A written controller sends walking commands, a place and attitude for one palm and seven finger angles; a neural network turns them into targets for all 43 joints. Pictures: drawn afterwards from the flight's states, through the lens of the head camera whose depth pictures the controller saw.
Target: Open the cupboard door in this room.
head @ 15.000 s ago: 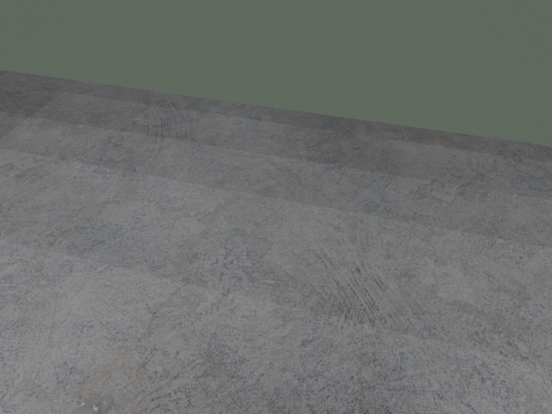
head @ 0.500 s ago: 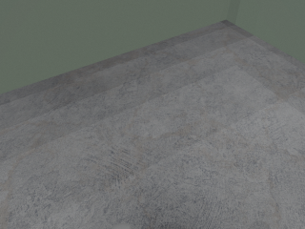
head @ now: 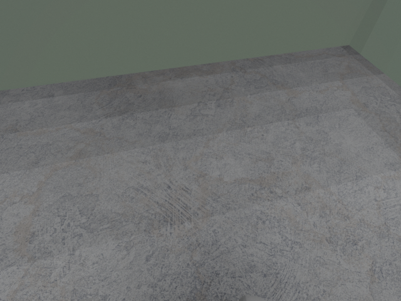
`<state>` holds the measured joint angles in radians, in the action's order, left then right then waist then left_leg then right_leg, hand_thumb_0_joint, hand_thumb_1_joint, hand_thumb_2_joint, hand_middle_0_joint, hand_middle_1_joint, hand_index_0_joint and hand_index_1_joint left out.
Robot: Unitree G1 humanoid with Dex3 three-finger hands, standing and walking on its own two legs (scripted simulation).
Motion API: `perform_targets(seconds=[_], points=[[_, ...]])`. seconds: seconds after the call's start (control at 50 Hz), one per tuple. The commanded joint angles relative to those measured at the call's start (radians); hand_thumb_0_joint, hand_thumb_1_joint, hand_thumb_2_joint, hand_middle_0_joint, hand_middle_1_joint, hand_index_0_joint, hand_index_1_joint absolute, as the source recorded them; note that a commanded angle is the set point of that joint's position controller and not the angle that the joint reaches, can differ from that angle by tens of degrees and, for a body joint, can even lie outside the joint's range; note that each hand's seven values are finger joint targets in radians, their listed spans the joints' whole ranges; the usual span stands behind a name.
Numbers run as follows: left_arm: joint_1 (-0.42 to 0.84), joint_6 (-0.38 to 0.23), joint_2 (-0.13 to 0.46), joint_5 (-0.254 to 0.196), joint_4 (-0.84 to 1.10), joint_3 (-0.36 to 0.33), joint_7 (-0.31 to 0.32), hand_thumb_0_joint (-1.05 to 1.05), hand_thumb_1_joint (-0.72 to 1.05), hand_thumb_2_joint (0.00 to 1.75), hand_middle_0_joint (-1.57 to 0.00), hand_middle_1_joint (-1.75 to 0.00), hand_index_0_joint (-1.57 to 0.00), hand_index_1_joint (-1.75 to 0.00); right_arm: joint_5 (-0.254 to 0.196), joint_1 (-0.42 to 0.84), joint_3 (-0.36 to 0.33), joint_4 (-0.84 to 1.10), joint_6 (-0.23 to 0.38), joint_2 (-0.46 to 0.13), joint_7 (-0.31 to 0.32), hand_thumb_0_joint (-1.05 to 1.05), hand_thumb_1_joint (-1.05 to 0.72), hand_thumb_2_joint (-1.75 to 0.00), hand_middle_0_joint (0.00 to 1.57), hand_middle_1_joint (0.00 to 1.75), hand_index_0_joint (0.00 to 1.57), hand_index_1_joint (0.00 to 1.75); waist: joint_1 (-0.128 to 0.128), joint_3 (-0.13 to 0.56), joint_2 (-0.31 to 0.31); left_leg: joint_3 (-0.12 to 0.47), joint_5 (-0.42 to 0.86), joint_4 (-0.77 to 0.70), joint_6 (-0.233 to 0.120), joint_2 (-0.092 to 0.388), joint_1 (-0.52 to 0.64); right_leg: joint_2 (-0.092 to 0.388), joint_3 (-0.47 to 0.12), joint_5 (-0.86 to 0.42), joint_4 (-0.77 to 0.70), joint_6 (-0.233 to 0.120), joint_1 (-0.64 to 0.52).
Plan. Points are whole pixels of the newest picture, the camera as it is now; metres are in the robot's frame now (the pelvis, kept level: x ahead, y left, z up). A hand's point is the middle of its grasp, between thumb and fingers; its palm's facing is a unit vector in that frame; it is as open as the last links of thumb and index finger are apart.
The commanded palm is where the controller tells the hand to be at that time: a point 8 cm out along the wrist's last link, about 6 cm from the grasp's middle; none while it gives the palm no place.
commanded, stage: turn or walk to find it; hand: left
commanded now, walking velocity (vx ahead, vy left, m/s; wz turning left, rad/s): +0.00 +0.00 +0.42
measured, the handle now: out of the picture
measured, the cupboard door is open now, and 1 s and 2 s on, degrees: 0 0 0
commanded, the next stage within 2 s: stand and wait in 1.54 s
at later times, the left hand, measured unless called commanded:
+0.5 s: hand out of the picture -0.02 +0.14 -0.15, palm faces +0.27 -0.93 -0.27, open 7.3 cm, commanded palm none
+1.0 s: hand out of the picture -0.09 +0.22 -0.17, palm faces +0.46 -0.86 -0.23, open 7.4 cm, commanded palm none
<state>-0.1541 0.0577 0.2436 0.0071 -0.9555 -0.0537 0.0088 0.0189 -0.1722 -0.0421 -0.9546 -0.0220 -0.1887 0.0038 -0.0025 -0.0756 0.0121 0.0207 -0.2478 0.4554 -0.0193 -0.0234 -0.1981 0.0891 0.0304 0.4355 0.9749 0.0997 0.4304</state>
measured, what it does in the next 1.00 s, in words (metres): steps on the spot, turning left: right foot, then left foot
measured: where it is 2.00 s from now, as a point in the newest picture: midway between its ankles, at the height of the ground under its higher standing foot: outside the picture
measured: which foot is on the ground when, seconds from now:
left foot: down 0.00-0.14, up 0.16-0.68, down 0.70-1.00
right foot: up 0.00-0.10, down 0.12-0.70, up 0.72-1.00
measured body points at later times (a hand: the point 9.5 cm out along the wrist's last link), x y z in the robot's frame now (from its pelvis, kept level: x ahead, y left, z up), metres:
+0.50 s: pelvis -0.02 -0.06 +0.00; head +0.01 -0.08 +0.45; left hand -0.03 +0.19 -0.13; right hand +0.06 -0.31 -0.16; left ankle -0.10 +0.10 -0.66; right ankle +0.01 -0.13 -0.74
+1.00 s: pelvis -0.06 +0.00 +0.00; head -0.04 +0.02 +0.45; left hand -0.11 +0.26 -0.15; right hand +0.12 -0.19 -0.13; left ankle -0.09 +0.07 -0.74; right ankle -0.01 -0.16 -0.66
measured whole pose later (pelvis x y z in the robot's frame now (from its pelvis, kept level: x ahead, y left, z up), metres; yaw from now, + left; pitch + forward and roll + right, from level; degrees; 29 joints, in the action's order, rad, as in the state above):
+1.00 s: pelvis -0.06 +0.00 +0.00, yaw +25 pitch -1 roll -1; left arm -0.17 0.06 0.25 0.01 -0.98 -0.06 0.01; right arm 0.01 -0.18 -0.04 -0.97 -0.02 -0.18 0.01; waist -0.01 -0.06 0.03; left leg 0.00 -0.22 0.43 -0.06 -0.04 -0.19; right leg 0.10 0.02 0.38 1.08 0.10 0.46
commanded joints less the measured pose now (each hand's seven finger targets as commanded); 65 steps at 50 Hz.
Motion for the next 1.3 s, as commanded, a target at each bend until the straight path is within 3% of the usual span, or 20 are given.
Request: perform_targets(seconds=[0.0,0.08,0.12,0.14,0.16,0.18,0.24,0.56,0.64,0.68,0.7,0.76,0.84,1.08,1.18,1.2,1.22,1.24,1.26,1.28], points=[[0.029,-0.032,0.052,-0.003,0.094,-0.010,0.010,0.00,0.90,0.90,-0.20,-0.30,-0.20,-0.30,0.009,-0.049,-0.060,0.046,0.007,-0.213,0.013,0.00,-0.90,-0.90,0.20,0.30,0.20,0.30,0.032,0.094,-0.178,0.251,0.563,-0.058,-0.145,0.251,0.067,-0.031,0.012,0.023,-0.193,-0.014,-0.036],[-0.112,-0.053,0.088,-0.001,0.059,-0.022,0.013,0.00,0.90,0.90,-0.20,-0.30,-0.20,-0.30,-0.003,-0.008,-0.063,0.062,0.002,-0.190,0.006,0.00,-0.90,-0.90,0.20,0.30,0.20,0.30,-0.041,0.131,-0.101,0.237,0.294,0.062,-0.062,0.161,-0.130,-0.022,0.012,-0.267,-0.562,-0.031,-0.349],[-0.157,-0.068,0.232,0.019,0.063,-0.047,0.024,0.00,0.90,0.90,-0.20,-0.30,-0.20,-0.30,-0.009,-0.017,-0.050,0.098,0.000,-0.096,0.002,0.00,-0.90,-0.90,0.20,0.30,0.20,0.30,-0.060,0.137,0.313,0.034,-0.360,0.454,0.052,-0.045,-0.385,0.389,-0.375,-0.459,-0.676,-0.194,-0.440],[-0.135,-0.062,0.213,0.010,0.078,-0.038,0.025,0.00,0.90,0.90,-0.20,-0.30,-0.20,-0.30,-0.004,-0.011,-0.062,0.092,-0.012,-0.138,0.002,0.00,-0.90,-0.90,0.20,0.30,0.20,0.30,-0.054,0.121,0.212,0.079,-0.352,0.608,0.042,-0.004,-0.341,0.397,-0.325,-0.418,-0.687,-0.250,-0.309],[-0.062,-0.068,0.173,0.008,0.093,-0.042,0.029,0.00,0.90,0.90,-0.20,-0.30,-0.20,-0.30,0.002,-0.040,-0.066,0.064,-0.026,-0.144,-0.002,0.00,-0.90,-0.90,0.20,0.30,0.20,0.30,-0.021,0.076,0.268,0.112,-0.291,0.692,0.040,0.019,-0.341,0.348,-0.293,-0.246,-0.734,-0.236,-0.215],[-0.004,-0.059,0.150,0.006,0.113,-0.036,0.030,0.00,0.90,0.90,-0.20,-0.30,-0.20,-0.30,0.002,-0.056,-0.073,0.043,-0.034,-0.141,-0.007,0.00,-0.90,-0.90,0.20,0.30,0.20,0.30,0.004,0.028,0.198,0.092,-0.227,0.756,0.042,0.027,-0.341,0.307,-0.248,-0.144,-0.749,-0.207,-0.173],[0.011,-0.071,0.090,0.005,0.118,-0.015,0.023,0.00,0.90,0.90,-0.20,-0.30,-0.20,-0.30,0.005,-0.105,-0.063,0.003,-0.037,-0.117,-0.020,0.00,-0.90,-0.90,0.20,0.30,0.20,0.30,0.027,0.012,0.135,0.046,-0.088,0.798,0.069,0.038,-0.342,0.205,-0.065,-0.264,-0.712,-0.169,-0.193],[-0.156,-0.062,0.159,0.026,0.021,-0.039,0.024,0.00,0.90,0.90,-0.20,-0.30,-0.20,-0.30,-0.013,0.031,-0.027,0.036,-0.019,-0.085,-0.014,0.00,-0.90,-0.90,0.20,0.30,0.20,0.30,-0.051,0.094,0.182,-0.079,-0.233,0.331,0.073,0.067,-0.204,0.299,0.010,-0.534,-0.611,-0.253,-0.350],[-0.118,-0.050,0.155,0.011,0.015,-0.043,0.019,0.00,0.90,0.90,-0.20,-0.30,-0.20,-0.30,-0.011,-0.061,-0.030,0.014,0.002,-0.111,-0.012,0.00,-0.90,-0.90,0.20,0.30,0.20,0.30,0.016,0.139,0.103,-0.103,0.040,-0.018,0.049,0.066,0.047,0.254,0.116,-0.448,-0.440,-0.152,-0.233],[-0.088,-0.036,0.056,0.003,0.063,-0.017,0.011,0.00,0.90,0.90,-0.20,-0.30,-0.20,-0.30,-0.001,-0.111,-0.063,0.019,0.010,-0.262,-0.005,0.00,-0.90,-0.90,0.20,0.30,0.20,0.30,0.051,0.107,-0.333,0.327,0.392,-0.162,-0.092,0.397,0.193,0.049,0.166,0.166,-0.078,-0.027,0.129],[-0.049,-0.024,0.070,0.010,0.078,-0.013,0.014,0.00,0.90,0.90,-0.20,-0.30,-0.20,-0.30,0.001,-0.125,-0.066,0.011,0.001,-0.285,0.000,0.00,-0.90,-0.90,0.20,0.30,0.20,0.30,0.065,0.107,-0.258,0.313,0.420,-0.159,-0.165,0.449,0.123,0.048,0.078,0.197,0.030,-0.037,0.112],[-0.018,-0.012,0.083,0.011,0.043,-0.024,0.008,0.00,0.90,0.90,-0.20,-0.30,-0.20,-0.30,0.003,-0.004,-0.043,0.030,0.006,-0.213,0.020,0.00,-0.90,-0.90,0.20,0.30,0.20,0.30,0.022,0.012,-0.203,0.216,0.395,-0.157,-0.139,0.320,0.030,0.044,0.004,0.034,0.134,-0.030,0.131],[-0.066,-0.019,0.079,0.010,0.018,-0.025,0.002,0.00,0.90,0.90,-0.20,-0.30,-0.20,-0.30,-0.005,-0.013,-0.039,0.036,0.021,-0.199,0.018,0.00,-0.90,-0.90,0.20,0.30,0.20,0.30,0.000,0.071,-0.127,0.143,0.469,-0.140,-0.111,0.246,0.099,0.020,0.000,-0.070,0.164,-0.009,0.118],[0.074,-0.029,0.049,0.001,0.097,-0.010,0.015,0.00,0.90,0.90,-0.20,-0.30,-0.20,-0.30,0.007,-0.112,-0.060,0.023,0.012,-0.194,0.016,0.00,-0.90,-0.90,0.20,0.30,0.20,0.30,0.050,0.105,-0.148,0.318,0.508,-0.089,-0.166,0.258,0.110,-0.028,-0.020,0.027,-0.128,-0.014,0.028],[-0.048,-0.046,0.062,-0.006,0.068,-0.015,0.019,0.00,0.90,0.90,-0.20,-0.30,-0.20,-0.30,0.000,-0.059,-0.063,0.034,0.005,-0.186,0.010,0.00,-0.90,-0.90,0.20,0.30,0.20,0.30,-0.018,0.140,-0.130,0.311,0.383,-0.006,-0.100,0.181,-0.077,-0.056,0.008,-0.205,-0.510,-0.037,-0.281],[-0.090,-0.054,0.094,-0.001,0.063,-0.022,0.023,0.00,0.90,0.90,-0.20,-0.30,-0.20,-0.30,-0.006,-0.060,-0.060,0.040,0.006,-0.155,0.006,0.00,-0.90,-0.90,0.20,0.30,0.20,0.30,-0.034,0.161,-0.046,0.268,0.214,0.052,-0.050,0.127,-0.178,0.012,-0.045,-0.273,-0.621,-0.050,-0.413],[-0.114,-0.064,0.175,0.014,0.061,-0.038,0.032,0.00,0.90,0.90,-0.20,-0.30,-0.20,-0.30,-0.015,-0.079,-0.050,0.053,0.008,-0.090,0.000,0.00,-0.90,-0.90,0.20,0.30,0.20,0.30,-0.039,0.179,0.202,0.123,-0.086,0.234,0.020,0.003,-0.357,0.244,-0.270,-0.300,-0.674,-0.125,-0.535],[-0.115,-0.062,0.211,0.014,0.076,-0.041,0.031,0.00,0.90,0.90,-0.20,-0.30,-0.20,-0.30,-0.007,-0.049,-0.057,0.076,0.001,-0.110,0.004,0.00,-0.90,-0.90,0.20,0.30,0.20,0.30,-0.052,0.133,0.261,0.051,-0.342,0.445,0.047,-0.047,-0.385,0.404,-0.385,-0.399,-0.699,-0.237,-0.401],[-0.069,-0.058,0.175,0.007,0.093,-0.036,0.034,0.00,0.90,0.90,-0.20,-0.30,-0.20,-0.30,0.002,-0.059,-0.067,0.056,-0.016,-0.135,0.001,0.00,-0.90,-0.90,0.20,0.30,0.20,0.30,-0.029,0.098,0.150,0.092,-0.301,0.600,0.043,-0.010,-0.349,0.377,-0.319,-0.300,-0.719,-0.270,-0.277],[0.000,-0.059,0.146,0.005,0.107,-0.039,0.039,0.00,0.90,0.90,-0.20,-0.30,-0.20,-0.30,0.005,-0.085,-0.070,0.040,-0.030,-0.133,-0.003,0.00,-0.90,-0.90,0.20,0.30,0.20,0.30,0.003,0.066,0.190,0.100,-0.260,0.671,0.045,0.010,-0.356,0.333,-0.275,-0.196,-0.743,-0.251,-0.219]])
